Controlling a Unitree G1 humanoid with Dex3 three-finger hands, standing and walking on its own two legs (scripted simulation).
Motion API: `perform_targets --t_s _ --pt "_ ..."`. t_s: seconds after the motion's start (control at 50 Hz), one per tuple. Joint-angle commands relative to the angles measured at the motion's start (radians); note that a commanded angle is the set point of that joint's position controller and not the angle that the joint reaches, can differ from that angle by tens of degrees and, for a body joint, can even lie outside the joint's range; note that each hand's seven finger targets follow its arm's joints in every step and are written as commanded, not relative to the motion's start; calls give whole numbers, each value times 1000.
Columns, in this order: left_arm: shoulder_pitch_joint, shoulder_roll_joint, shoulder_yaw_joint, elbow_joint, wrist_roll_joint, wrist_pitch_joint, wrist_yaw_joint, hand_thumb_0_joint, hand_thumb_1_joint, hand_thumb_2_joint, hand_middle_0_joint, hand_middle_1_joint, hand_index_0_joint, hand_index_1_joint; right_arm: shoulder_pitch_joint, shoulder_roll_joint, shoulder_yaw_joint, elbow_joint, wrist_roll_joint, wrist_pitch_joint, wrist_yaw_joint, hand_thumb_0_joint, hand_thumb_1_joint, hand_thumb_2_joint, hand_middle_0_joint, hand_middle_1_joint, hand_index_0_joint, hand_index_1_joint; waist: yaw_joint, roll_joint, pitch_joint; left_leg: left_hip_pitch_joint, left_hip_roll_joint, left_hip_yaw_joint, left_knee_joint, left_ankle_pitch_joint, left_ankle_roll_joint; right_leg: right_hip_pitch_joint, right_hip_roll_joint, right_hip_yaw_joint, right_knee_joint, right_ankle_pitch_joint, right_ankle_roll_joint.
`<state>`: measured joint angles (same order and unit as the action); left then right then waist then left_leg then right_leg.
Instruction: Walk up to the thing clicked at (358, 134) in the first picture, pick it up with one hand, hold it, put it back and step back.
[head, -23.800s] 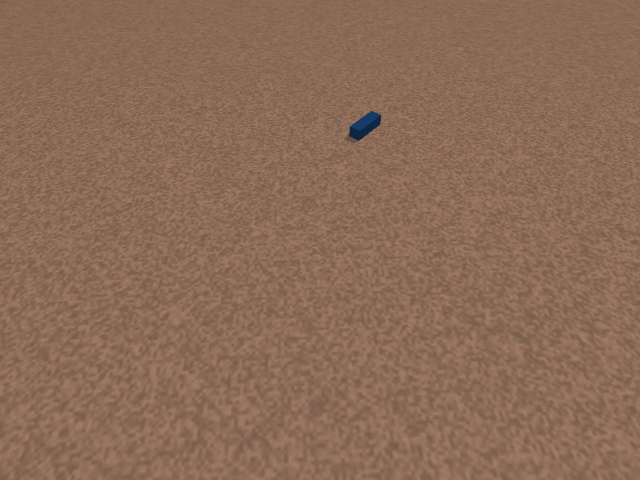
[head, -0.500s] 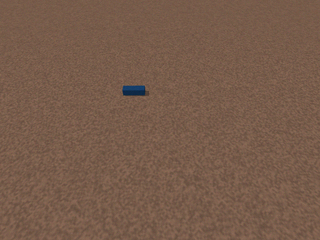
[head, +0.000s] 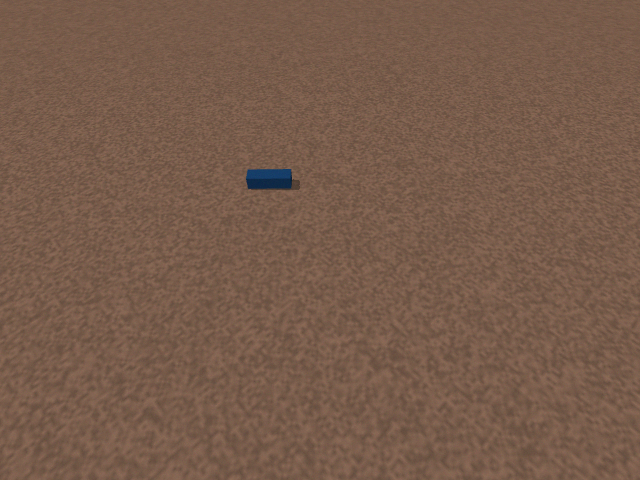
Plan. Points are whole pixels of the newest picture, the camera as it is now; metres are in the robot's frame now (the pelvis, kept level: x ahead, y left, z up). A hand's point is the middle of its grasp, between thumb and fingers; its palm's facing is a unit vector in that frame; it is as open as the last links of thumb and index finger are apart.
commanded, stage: stand
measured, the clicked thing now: (269, 178) +1.49 +0.24 -0.75
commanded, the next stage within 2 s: none
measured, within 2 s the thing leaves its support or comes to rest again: neither
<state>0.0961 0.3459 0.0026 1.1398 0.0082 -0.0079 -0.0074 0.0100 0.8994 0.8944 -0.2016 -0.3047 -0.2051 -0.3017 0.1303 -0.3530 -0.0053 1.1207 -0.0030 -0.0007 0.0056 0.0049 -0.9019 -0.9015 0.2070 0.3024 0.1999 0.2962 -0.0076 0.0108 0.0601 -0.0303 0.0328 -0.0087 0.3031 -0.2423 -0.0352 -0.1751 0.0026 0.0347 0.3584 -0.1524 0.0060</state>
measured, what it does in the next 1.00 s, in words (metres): stands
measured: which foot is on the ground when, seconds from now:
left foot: down 0.00-1.00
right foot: down 0.00-1.00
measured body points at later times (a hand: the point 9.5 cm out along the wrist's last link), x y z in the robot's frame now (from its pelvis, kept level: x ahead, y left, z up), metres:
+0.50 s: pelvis -0.01 +0.00 +0.00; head +0.00 -0.01 +0.45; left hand +0.07 +0.30 -0.13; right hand +0.06 -0.31 -0.14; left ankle -0.05 +0.14 -0.75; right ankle +0.03 -0.12 -0.75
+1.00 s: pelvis +0.00 +0.00 +0.00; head +0.01 +0.00 +0.45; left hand +0.08 +0.30 -0.13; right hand +0.06 -0.30 -0.14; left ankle -0.05 +0.14 -0.75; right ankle +0.03 -0.12 -0.75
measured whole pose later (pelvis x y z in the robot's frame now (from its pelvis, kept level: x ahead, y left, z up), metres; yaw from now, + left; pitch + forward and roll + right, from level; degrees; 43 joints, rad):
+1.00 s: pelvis +0.00 +0.00 +0.00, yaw +0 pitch -2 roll +0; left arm 0.10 0.35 0.00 1.13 0.01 -0.01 -0.01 0.01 0.90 0.89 -0.20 -0.30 -0.21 -0.30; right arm 0.15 -0.35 -0.01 1.11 0.00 0.00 0.01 0.00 -0.90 -0.90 0.21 0.30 0.20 0.30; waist -0.01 0.01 0.06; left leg -0.03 0.03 -0.01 0.31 -0.25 -0.03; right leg -0.17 0.00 0.03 0.36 -0.15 0.01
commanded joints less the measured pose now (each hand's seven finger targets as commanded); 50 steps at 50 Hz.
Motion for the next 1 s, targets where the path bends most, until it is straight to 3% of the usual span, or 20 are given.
perform_targets --t_s 0.0,0.08,0.34,0.54,0.6,0.7,0.9,0.98 --pt "-31 216 35 -57 -5 -25 17 0 900 900 -200 -300 -200 -300 -25 -216 -41 -57 -3 -23 -14 0 -900 -900 200 300 200 300 6 -15 -90 -39 101 -53 -45 179 43 82 -114 82 -33 227 -29" --pt "-39 222 38 -59 -3 -24 18 0 900 900 -200 -300 -200 -300 -19 -216 -43 -59 -6 -18 -13 0 -900 -900 200 300 200 300 1 -18 -81 -58 99 -50 -49 123 46 80 -116 88 -41 180 -31" --pt "-40 224 39 -67 -2 -25 17 0 900 900 -200 -300 -200 -300 -19 -212 -42 -66 -7 -21 -14 0 -900 -900 200 300 200 300 3 0 -79 -66 101 -54 -50 134 45 80 -118 90 -35 198 -34" --pt "-30 227 39 -64 -1 -23 15 0 900 900 -200 -300 -200 -300 -8 -216 -46 -60 -7 -17 -10 0 -900 -900 200 300 200 300 7 -23 -48 -80 90 -54 -48 40 51 47 -112 106 -74 49 -30" --pt "-37 227 39 -67 0 -25 15 0 900 900 -200 -300 -200 -300 -5 -211 -45 -65 -9 -20 -10 0 -900 -900 200 300 200 300 1 -3 -68 -83 97 -55 -51 68 52 67 -118 101 -49 126 -36" --pt "-28 226 37 -65 -1 -24 16 0 900 900 -200 -300 -200 -300 -1 -215 -47 -63 -7 -21 -11 0 -900 -900 200 300 200 300 4 -14 -77 -68 97 -60 -47 92 51 70 -113 95 -47 112 -32" --pt "-25 224 35 -67 -3 -26 17 0 900 900 -200 -300 -200 -300 -2 -218 -46 -66 -6 -23 -14 0 -900 -900 200 300 200 300 2 4 -97 -48 104 -54 -41 187 47 87 -121 84 -13 248 -37" --pt "-25 222 34 -65 -2 -26 19 0 900 900 -200 -300 -200 -300 2 -216 -47 -66 -4 -21 -15 0 -900 -900 200 300 200 300 2 -13 -101 -47 102 -53 -36 190 45 99 -119 80 -17 243 -33"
